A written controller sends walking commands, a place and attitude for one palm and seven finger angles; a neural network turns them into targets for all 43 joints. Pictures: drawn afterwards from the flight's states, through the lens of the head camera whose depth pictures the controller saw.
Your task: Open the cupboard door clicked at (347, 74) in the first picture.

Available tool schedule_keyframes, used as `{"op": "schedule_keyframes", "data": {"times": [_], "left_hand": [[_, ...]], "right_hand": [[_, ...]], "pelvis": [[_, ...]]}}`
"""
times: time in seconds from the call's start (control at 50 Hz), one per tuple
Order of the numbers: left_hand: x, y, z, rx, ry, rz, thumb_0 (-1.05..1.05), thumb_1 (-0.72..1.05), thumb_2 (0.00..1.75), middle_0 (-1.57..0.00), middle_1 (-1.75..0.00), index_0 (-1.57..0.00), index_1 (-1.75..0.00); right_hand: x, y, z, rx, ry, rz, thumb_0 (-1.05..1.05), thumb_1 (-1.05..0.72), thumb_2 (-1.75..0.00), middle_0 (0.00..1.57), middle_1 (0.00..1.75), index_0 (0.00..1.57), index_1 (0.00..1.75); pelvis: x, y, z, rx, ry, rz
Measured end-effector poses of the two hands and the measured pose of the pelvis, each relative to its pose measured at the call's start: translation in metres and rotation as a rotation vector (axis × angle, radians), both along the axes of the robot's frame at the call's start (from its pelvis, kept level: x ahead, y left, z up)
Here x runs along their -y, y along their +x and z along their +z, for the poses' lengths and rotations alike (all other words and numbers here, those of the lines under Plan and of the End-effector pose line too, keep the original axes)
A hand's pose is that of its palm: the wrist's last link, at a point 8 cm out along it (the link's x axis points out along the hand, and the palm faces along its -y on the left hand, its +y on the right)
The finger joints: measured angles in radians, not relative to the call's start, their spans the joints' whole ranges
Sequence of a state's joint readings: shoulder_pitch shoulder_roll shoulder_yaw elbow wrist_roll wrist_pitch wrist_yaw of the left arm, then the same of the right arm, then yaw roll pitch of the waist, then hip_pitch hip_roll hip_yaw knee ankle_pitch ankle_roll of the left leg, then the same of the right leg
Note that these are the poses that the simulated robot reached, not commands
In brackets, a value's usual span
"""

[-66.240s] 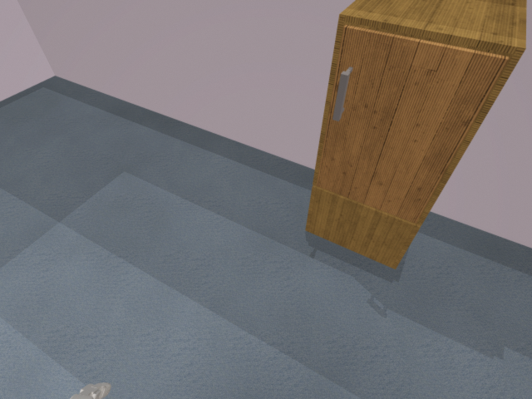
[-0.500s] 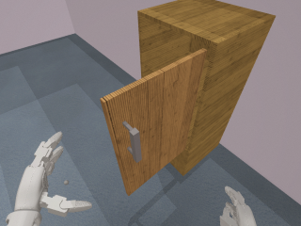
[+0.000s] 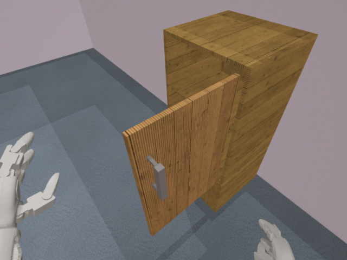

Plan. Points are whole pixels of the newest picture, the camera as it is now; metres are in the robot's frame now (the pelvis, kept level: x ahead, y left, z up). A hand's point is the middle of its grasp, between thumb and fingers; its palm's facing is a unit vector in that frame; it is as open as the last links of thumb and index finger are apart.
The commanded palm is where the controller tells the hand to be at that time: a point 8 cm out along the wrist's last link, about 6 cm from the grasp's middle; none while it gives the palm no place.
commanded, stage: draw the hand back to the body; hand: left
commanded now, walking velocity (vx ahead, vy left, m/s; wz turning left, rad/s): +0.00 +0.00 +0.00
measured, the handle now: (156, 178) +0.33 +0.09 -0.01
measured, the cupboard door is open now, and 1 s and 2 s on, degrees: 91 91 91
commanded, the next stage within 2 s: step back with the hand held close in 0.42 s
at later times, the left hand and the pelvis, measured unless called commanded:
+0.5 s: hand (51, 192) +0.19 +0.24 +0.15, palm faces +0.44 -0.80 -0.41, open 7.4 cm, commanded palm +0.14 +0.28 +0.16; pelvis +0.00 -0.02 +0.00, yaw +0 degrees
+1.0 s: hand (35, 204) +0.16 +0.25 +0.15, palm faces +0.33 -0.79 -0.52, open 7.4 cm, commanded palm +0.10 +0.29 +0.17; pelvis -0.05 +0.00 +0.00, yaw -2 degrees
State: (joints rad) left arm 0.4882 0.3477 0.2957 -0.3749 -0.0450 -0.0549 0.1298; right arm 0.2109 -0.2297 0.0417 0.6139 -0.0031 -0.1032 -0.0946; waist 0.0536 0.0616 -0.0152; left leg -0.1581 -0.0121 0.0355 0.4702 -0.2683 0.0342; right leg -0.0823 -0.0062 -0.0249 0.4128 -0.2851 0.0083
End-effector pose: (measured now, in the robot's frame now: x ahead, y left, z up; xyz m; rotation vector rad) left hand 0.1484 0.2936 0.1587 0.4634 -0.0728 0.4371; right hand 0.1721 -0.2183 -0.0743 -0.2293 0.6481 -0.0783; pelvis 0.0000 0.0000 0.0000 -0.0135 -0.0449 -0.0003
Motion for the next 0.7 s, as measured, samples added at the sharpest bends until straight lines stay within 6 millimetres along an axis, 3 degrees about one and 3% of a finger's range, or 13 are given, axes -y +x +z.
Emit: {"op": "schedule_keyframes", "data": {"times": [0.12,0.24,0.56,0.7], "left_hand": [[-0.006,-0.001,0.014,0.044,0.023,0.037,0.01,0.73,0.82,-0.20,-0.30,-0.20,-0.30],[0.005,-0.002,0.002,0.003,-0.020,0.032,0.01,0.84,0.87,-0.20,-0.30,-0.20,-0.30],[0.021,-0.006,0.007,0.010,-0.007,0.016,0.02,0.89,0.90,-0.21,-0.30,-0.21,-0.30],[0.023,-0.002,0.024,0.033,0.095,-0.045,0.02,0.89,0.90,-0.21,-0.30,-0.21,-0.30]], "right_hand": [[0.008,0.002,0.001,-0.012,-0.001,0.000,0.02,-0.91,-0.90,0.21,0.30,0.20,0.30],[0.016,0.000,-0.002,-0.028,0.002,-0.006,0.02,-0.91,-0.90,0.21,0.30,0.20,0.30],[0.032,-0.007,-0.004,-0.028,0.009,-0.029,0.02,-0.91,-0.90,0.21,0.30,0.20,0.30],[0.038,-0.012,-0.003,-0.047,0.011,-0.065,0.02,-0.91,-0.90,0.21,0.30,0.20,0.30]], "pelvis": [[0.006,-0.001,0.002,0.012,0.002,0.000],[0.011,-0.002,0.004,0.018,0.004,-0.001],[0.026,-0.006,0.005,0.034,0.004,-0.005],[0.023,-0.014,0.005,-0.020,-0.008,-0.013]]}}
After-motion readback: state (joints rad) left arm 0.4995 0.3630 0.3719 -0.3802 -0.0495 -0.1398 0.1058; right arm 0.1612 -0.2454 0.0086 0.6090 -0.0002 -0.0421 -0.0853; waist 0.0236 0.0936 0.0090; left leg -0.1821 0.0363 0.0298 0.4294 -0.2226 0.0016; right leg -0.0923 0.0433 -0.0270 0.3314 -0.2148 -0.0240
